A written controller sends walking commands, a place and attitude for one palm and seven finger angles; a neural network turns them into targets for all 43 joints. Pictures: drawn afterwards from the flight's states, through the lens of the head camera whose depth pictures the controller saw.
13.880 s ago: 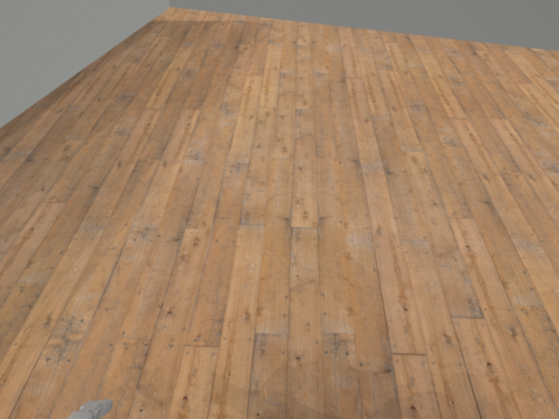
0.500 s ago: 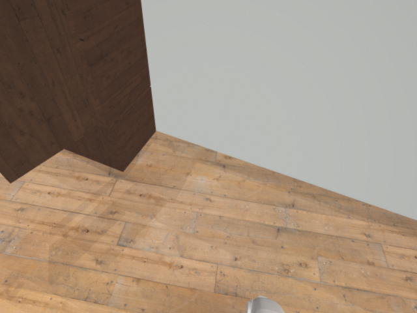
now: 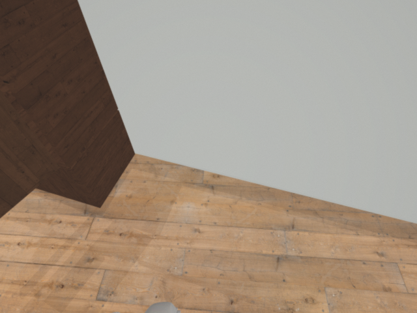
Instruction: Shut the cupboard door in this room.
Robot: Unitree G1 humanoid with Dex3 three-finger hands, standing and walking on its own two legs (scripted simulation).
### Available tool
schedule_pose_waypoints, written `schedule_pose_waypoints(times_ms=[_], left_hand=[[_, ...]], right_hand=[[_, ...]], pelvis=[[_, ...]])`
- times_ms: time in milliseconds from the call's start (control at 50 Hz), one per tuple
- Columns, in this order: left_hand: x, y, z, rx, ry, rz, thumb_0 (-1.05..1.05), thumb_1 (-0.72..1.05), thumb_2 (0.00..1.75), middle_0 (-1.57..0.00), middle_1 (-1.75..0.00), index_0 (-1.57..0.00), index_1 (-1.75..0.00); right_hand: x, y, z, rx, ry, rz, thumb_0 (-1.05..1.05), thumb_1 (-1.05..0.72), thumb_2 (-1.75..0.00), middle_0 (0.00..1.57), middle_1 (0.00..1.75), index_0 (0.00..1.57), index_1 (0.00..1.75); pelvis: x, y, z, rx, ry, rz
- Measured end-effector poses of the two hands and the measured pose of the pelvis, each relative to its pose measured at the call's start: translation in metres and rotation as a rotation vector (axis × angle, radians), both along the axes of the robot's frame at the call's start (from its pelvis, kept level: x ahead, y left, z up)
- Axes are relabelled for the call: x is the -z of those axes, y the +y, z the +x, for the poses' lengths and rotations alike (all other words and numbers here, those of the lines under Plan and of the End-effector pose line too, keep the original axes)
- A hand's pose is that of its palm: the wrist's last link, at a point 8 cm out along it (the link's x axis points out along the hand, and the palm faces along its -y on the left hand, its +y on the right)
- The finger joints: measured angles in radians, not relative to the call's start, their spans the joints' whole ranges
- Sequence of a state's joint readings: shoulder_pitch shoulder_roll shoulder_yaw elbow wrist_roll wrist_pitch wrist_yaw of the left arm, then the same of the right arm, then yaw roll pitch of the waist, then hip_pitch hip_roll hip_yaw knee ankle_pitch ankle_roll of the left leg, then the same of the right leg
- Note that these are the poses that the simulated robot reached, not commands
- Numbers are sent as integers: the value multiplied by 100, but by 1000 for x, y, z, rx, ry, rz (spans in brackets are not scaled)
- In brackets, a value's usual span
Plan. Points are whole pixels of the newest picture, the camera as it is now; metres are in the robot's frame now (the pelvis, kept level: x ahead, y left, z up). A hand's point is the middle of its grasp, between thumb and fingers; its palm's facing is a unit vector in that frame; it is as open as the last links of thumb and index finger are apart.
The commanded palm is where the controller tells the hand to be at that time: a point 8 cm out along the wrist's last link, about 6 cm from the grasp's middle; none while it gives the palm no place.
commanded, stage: turn to face it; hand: left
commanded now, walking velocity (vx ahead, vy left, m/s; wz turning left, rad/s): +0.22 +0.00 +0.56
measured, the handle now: out of the picture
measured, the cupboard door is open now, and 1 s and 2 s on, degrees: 77 77 77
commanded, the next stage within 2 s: take the last steps up to it in 1.70 s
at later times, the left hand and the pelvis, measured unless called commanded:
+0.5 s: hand out of the picture +0.14 +0.26 -0.18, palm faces +0.30 -0.93 -0.22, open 7.4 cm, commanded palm none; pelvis +0.14 +0.06 +0.00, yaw +14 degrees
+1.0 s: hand (113, 310) +0.15 +0.21 -0.14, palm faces +0.51 -0.81 -0.28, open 7.4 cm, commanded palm none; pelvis +0.18 +0.00 +0.01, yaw +32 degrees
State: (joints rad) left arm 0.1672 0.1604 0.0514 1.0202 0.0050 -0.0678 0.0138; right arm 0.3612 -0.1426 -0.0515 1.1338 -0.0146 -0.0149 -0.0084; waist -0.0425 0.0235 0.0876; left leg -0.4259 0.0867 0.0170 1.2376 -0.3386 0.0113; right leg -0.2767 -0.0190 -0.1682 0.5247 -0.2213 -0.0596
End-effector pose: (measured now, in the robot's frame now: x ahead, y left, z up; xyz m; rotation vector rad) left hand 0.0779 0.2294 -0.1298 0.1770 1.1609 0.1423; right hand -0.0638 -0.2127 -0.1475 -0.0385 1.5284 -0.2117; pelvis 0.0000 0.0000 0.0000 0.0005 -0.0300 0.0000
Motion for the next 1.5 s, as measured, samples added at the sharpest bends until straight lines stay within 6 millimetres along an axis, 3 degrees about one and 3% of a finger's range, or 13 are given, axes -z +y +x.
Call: schedule_pose_waypoints(times_ms=[120, 240, 320, 380, 580, 680, 760, 900, 1020, 1100, 1260, 1360, 1500], left_hand=[[-5, 14, -18, -83, 116, 21, -1, 94, 89, -20, -30, -20, -30], [9, 21, -28, -199, 192, -29, 0, 92, 89, -19, -30, -20, -30], [30, 34, -28, -273, 238, -65, 0, 91, 89, -20, -30, -20, -30], [36, 50, -15, -304, 246, -60, 1, 91, 89, -20, -30, -20, -30], [0, 89, 69, -329, 36, 31, 1, 91, 89, -19, -30, -20, -30], [-14, 86, 96, -346, -34, 76, 1, 91, 89, -19, -30, -20, -30], [-21, 70, 105, -371, -84, 112, 1, 91, 89, -19, -30, -20, -30], [-31, 33, 74, -457, -34, 104, 1, 90, 89, -20, -30, -20, -30], [-24, 12, 36, -557, 31, 60, 1, 90, 89, -20, -30, -21, -30], [-13, 5, -2, -639, 82, 27, 1, 90, 89, -20, -30, -21, -30], [20, 15, -89, -800, 201, -24, 1, 90, 89, -20, -30, -21, -30], [7, 29, -98, -849, 159, -4, 1, 91, 89, -19, -30, -20, -30], [-8, 38, -82, -866, 62, 43, 1, 91, 89, -19, -30, -20, -30]], right_hand=[[-10, -15, 137, -114, -205, -31, 0, -91, -90, 19, 29, 20, 30], [-19, 5, 253, -271, -311, -43, 0, -91, -90, 19, 29, 20, 30], [-16, 29, 320, -371, -383, -71, 0, -91, -90, 19, 29, 20, 30], [-18, 43, 349, -409, -423, -81, 0, -91, -90, 19, 29, 20, 30], [-23, 60, 371, -450, -373, -36, 0, -91, -90, 20, 29, 20, 30], [-14, 47, 373, -456, -331, -8, 0, -90, -90, 20, 30, 21, 30], [1, 27, 380, -469, -294, 11, 0, -90, -90, 20, 30, 21, 30], [-3, 5, 403, -547, -246, 6, 0, -91, -90, 20, 29, 20, 30], [-9, 13, 423, -654, -218, -9, 0, -91, -90, 19, 29, 20, 30], [-12, 40, 443, -751, -233, -16, 0, -91, -90, 19, 29, 20, 30], [-28, 121, 474, -931, -404, -13, 0, -91, -90, 20, 29, 20, 30], [-41, 142, 470, -984, -422, -11, 0, -91, -90, 20, 29, 20, 30], [-36, 146, 460, -1006, -396, 33, 0, -90, -90, 20, 30, 21, 30]], pelvis=[[-9, 3, 45, -53, 10, -8], [-4, 21, 86, -123, 4, -21], [13, 42, 114, -164, 1, -26], [16, 52, 123, -188, -1, -16], [0, 52, 146, -281, 28, -17], [0, 36, 158, -342, 36, -14], [6, 17, 168, -395, 39, -2], [-5, 2, 177, -493, 27, 27], [-8, 1, 178, -581, 32, 36], [-5, 7, 172, -636, 34, 26], [9, 29, 151, -724, 22, 1], [-2, 33, 143, -777, 7, -23], [-7, 28, 142, -829, 4, -17]])
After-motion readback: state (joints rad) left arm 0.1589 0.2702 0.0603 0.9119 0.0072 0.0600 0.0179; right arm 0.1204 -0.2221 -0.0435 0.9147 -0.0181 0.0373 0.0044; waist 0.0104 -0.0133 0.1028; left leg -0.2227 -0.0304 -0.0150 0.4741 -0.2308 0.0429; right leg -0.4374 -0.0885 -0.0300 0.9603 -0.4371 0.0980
